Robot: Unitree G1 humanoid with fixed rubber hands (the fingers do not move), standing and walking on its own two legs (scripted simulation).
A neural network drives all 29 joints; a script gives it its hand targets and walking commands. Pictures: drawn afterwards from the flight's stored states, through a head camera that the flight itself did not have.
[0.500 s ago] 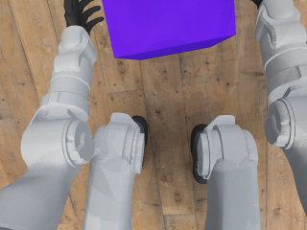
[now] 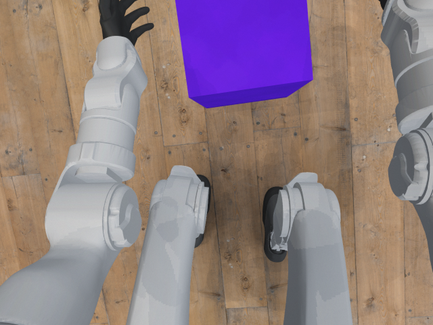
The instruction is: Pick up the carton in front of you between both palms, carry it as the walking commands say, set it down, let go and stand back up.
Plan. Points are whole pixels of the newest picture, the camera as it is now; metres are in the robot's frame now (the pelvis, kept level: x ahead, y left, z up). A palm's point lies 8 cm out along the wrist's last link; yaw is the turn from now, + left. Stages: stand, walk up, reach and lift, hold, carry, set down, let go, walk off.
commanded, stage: set down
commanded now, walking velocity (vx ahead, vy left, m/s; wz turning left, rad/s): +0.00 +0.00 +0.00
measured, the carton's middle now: (242, 49) +0.56 +0.00 -0.31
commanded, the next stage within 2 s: let go in 0.64 s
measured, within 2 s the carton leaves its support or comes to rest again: neither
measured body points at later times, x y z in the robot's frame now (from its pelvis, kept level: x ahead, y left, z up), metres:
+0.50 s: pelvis +0.02 +0.00 +0.13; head +0.34 -0.03 +0.45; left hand +0.53 +0.18 +0.03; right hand +0.59 -0.22 +0.03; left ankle +0.12 +0.12 -0.40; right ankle +0.09 -0.11 -0.40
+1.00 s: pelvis +0.07 +0.00 +0.26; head +0.32 -0.02 +0.63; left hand +0.46 +0.19 +0.14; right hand +0.48 -0.23 +0.14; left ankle +0.12 +0.12 -0.40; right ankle +0.09 -0.11 -0.40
